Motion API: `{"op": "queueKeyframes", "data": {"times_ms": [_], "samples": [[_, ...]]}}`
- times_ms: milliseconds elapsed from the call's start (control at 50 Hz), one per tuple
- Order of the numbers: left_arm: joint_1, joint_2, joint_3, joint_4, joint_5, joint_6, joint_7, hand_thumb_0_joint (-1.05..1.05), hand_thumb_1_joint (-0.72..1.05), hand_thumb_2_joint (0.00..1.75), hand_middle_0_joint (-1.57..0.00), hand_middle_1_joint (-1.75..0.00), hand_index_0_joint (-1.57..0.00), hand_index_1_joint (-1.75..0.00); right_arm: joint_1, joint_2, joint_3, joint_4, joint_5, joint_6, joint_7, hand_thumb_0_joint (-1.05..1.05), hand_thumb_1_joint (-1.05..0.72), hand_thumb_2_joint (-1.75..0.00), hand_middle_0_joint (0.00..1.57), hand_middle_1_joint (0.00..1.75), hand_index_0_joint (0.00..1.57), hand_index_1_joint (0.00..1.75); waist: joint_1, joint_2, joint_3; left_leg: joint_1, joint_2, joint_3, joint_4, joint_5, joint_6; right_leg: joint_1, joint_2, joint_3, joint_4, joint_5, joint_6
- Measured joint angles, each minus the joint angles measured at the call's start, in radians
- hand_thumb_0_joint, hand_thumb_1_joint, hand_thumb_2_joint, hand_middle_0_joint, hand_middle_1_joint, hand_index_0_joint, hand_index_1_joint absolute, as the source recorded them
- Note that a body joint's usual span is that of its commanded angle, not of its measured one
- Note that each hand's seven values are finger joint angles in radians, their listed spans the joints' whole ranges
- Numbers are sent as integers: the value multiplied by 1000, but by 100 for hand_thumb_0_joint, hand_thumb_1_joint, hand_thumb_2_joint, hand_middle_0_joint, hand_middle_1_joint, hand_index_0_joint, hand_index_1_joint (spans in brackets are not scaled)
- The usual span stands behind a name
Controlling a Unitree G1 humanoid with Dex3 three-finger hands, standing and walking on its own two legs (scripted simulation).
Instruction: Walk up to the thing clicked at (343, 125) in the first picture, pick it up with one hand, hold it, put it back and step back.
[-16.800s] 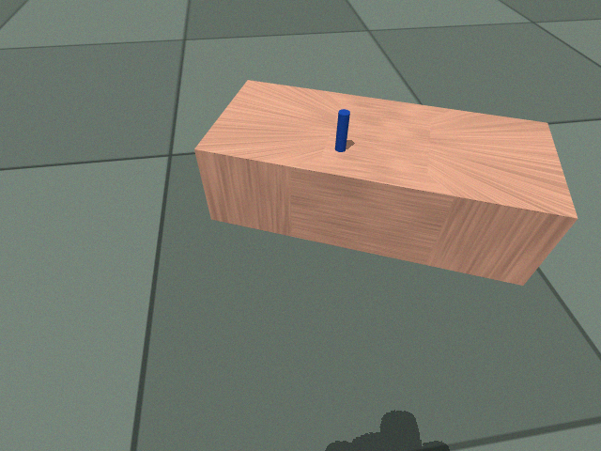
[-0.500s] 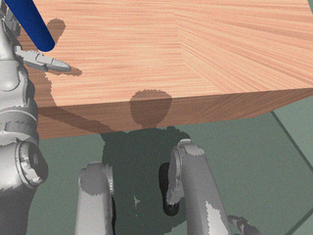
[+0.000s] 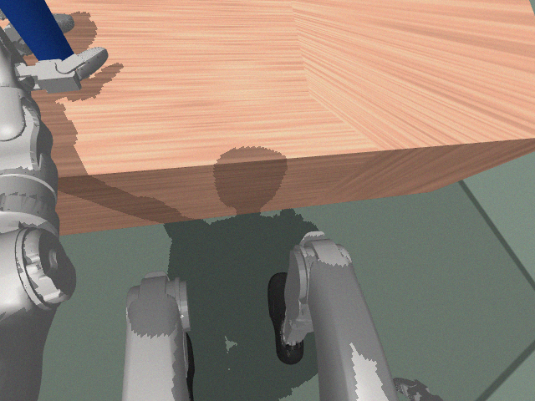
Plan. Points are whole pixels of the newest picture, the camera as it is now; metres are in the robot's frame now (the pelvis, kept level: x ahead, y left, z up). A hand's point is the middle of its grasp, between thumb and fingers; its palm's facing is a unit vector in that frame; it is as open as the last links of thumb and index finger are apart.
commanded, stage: close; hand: left
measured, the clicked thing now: (31, 17) +0.60 +0.18 +0.03
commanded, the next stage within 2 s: settle in 0.42 s
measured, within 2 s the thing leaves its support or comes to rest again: leaves its support in 0.82 s
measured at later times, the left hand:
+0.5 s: hand (49, 44) +0.59 +0.17 +0.00, palm faces +0.15 -0.99 -0.03, open 5.2 cm
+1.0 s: hand (32, 25) +0.57 +0.17 +0.04, palm faces +0.15 -0.99 -0.06, open 5.2 cm
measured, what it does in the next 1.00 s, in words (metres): stands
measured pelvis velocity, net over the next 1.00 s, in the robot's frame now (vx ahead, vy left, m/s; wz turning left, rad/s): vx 0.00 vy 0.00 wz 0.00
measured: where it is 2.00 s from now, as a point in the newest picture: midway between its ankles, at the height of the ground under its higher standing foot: (235, 363)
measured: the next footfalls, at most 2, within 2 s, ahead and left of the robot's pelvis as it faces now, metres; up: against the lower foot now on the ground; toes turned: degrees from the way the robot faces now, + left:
none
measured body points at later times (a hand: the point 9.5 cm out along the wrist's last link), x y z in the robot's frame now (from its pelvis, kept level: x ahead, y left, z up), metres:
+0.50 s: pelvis +0.00 +0.00 -0.01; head +0.23 +0.04 +0.37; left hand +0.57 +0.23 +0.00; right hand +0.02 -0.27 -0.12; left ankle +0.06 +0.11 -0.40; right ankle +0.14 -0.14 -0.40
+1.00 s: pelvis +0.00 +0.00 +0.02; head +0.22 +0.04 +0.41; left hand +0.56 +0.23 +0.05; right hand +0.03 -0.27 -0.09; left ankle +0.06 +0.11 -0.40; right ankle +0.14 -0.14 -0.40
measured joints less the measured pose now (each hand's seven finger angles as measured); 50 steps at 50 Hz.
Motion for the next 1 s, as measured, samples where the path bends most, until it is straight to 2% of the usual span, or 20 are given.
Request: {"op": "queueKeyframes", "data": {"times_ms": [120,200,400,580,740,920,1000], "samples": [[-15,9,5,13,11,-8,21,0,14,71,-91,-84,-91,-83,-5,4,3,5,-5,1,1,0,-91,-89,20,30,20,30,-7,-4,2,-12,1,-3,14,0,1,-10,1,-3,9,3,1],[-26,25,-1,24,20,-15,17,0,26,80,-100,-93,-101,-92,-10,5,7,6,-7,3,2,0,-90,-89,20,30,20,30,-13,-5,4,-22,1,-5,21,0,2,-18,2,-4,13,5,2],[-27,26,18,10,17,-11,-3,0,22,97,-100,-106,-101,-107,-5,-2,12,-13,-3,11,6,0,-89,-89,20,30,20,30,-16,-3,2,-35,0,-3,37,-3,9,-27,1,-2,23,4,9],[-27,22,11,-2,20,-22,-7,0,21,106,-100,-112,-101,-114,-5,-5,15,-31,-3,17,15,0,-89,-89,20,30,20,30,-15,-2,4,-48,-3,-3,47,1,11,-37,-1,-1,29,7,8],[-2,9,13,-48,25,21,6,0,20,109,-101,-113,-102,-114,-1,2,7,-36,3,27,13,0,-89,-89,20,30,20,30,-5,1,4,-40,-2,-2,41,2,9,-31,0,0,27,8,9],[48,-29,-34,-113,-11,70,10,1,19,112,-102,-115,-102,-114,10,11,-6,-12,22,19,-8,0,-89,-89,20,30,20,30,20,1,-16,29,-1,0,-23,6,7,36,-1,-2,-26,2,6],[52,-35,-45,-120,-16,89,16,1,19,112,-102,-115,-103,-114,8,12,-12,-7,29,18,-18,0,-89,-89,20,30,20,30,25,3,-29,69,3,-1,-67,10,8,77,2,-6,-68,3,5]]}}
